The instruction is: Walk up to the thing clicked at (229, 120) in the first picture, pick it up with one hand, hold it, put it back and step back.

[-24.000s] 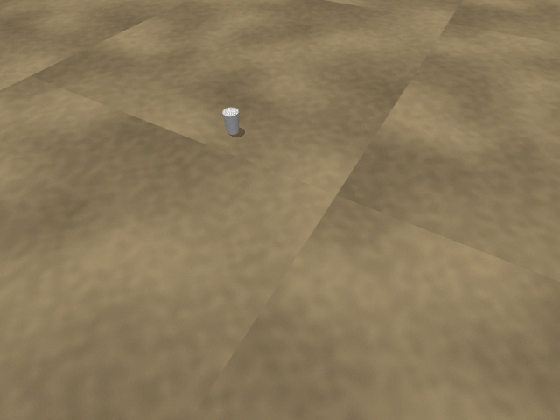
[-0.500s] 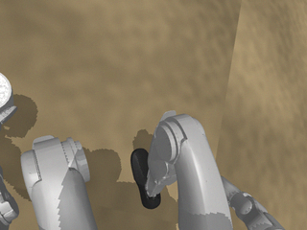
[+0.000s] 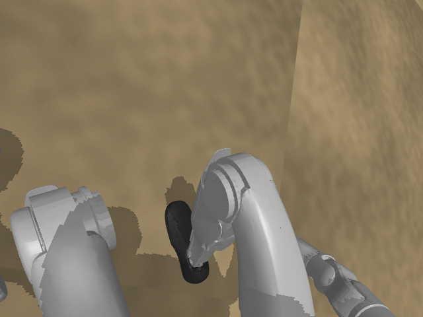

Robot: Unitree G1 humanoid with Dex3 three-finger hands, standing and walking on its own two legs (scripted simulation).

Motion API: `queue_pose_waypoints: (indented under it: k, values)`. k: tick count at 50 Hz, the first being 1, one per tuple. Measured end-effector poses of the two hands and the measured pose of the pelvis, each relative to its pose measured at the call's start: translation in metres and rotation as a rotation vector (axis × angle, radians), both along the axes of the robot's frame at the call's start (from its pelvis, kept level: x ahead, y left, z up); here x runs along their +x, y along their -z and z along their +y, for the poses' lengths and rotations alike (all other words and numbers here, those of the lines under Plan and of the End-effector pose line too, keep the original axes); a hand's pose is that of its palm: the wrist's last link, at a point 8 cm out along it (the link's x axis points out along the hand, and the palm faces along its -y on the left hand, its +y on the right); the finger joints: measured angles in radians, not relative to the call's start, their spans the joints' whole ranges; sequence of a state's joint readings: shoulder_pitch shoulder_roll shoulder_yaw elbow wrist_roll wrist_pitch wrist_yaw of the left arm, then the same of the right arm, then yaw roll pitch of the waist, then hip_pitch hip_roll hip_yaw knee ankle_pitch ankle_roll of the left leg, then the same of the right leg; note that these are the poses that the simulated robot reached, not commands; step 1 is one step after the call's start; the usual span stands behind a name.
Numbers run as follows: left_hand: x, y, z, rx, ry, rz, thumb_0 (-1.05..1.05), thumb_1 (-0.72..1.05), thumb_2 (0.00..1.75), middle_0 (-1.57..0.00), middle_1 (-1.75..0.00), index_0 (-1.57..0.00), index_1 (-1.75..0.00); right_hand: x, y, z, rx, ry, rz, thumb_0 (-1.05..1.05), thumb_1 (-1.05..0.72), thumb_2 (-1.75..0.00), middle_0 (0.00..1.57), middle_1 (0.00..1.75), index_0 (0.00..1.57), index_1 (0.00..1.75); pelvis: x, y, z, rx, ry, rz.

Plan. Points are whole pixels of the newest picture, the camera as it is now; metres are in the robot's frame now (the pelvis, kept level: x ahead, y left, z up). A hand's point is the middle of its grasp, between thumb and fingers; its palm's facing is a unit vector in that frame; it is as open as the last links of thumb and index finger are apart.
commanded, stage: lower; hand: left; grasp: from the side
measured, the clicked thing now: out of the picture +0.43 +0.28 -0.21
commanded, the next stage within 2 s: loosen in 0.20 s
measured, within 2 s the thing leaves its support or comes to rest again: rests again in 0.76 s
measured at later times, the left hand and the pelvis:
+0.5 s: hand out of the picture +0.42 +0.29 -0.19, palm faces +0.44 -0.90 -0.01, open 11.8 cm; pelvis +0.00 +0.00 +0.00, yaw -1 degrees
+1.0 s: hand out of the picture +0.43 +0.29 -0.18, palm faces +0.44 -0.90 +0.02, open 17.2 cm; pelvis -0.01 +0.01 +0.00, yaw -2 degrees
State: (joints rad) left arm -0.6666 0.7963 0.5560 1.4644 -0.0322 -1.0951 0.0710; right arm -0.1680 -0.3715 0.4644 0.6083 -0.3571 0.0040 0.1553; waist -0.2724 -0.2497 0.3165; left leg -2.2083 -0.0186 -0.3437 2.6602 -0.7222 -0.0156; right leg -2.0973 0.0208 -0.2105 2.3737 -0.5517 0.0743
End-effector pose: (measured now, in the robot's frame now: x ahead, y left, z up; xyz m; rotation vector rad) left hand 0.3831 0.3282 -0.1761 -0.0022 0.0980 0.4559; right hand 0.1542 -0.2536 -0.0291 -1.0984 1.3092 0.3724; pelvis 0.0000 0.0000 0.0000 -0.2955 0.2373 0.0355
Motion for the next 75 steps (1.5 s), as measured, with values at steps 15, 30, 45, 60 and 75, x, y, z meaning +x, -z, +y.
queue_pose_waypoints:
  k: [15, 30, 45, 60, 75]
  values:
    - [-0.001, 0.01, -0.003, -0.002, 0.0, -0.011, -0.03, -0.6, 1.02, -0.67, -0.92, -0.64, -0.92, -0.006, -0.006, 0.004, -0.025, -0.029, 0.024, -0.01, -0.91, -0.91, 0.21, 0.3, 0.2, 0.3, -0.002, 0.0, 0.003, -0.019, 0.011, -0.02]
    - [0.002, 0.003, -0.002, 0.0, -0.006, -0.056, -0.02, -0.5, 0.66, -0.66, -0.7, -0.65, -0.69, -0.005, -0.01, 0.006, -0.032, -0.048, 0.016, -0.01, -0.93, -0.9, 0.21, 0.3, 0.2, 0.3, -0.004, 0.0, 0.004, -0.024, 0.015, -0.033]
    - [0.002, 0.003, -0.001, -0.009, 0.004, -0.05, -0.02, -0.61, 0.19, -0.3, -0.21, -0.29, -0.24, -0.007, -0.015, 0.011, -0.032, -0.045, 0.007, -0.01, -0.92, -0.9, 0.21, 0.3, 0.2, 0.3, -0.006, -0.001, 0.006, -0.031, 0.02, -0.035]
    - [-0.009, -0.057, 0.059, 0.092, -0.007, -0.167, -0.02, -0.61, 0.09, -0.08, -0.04, -0.07, -0.06, 0.002, -0.017, 0.012, -0.003, 0.037, -0.045, 0.0, -0.91, -0.9, 0.21, 0.3, 0.21, 0.3, -0.002, -0.01, 0.004, -0.017, 0.002, 0.02]
    - [-0.048, -0.104, 0.086, 0.117, 0.096, 0.178, -0.02, -0.58, 0.08, -0.06, -0.03, -0.05, -0.05, 0.042, -0.011, 0.024, 0.189, 0.243, -0.215, 0.0, -0.91, -0.91, 0.21, 0.31, 0.2, 0.3, 0.003, -0.038, 0.002, 0.046, -0.044, 0.167]
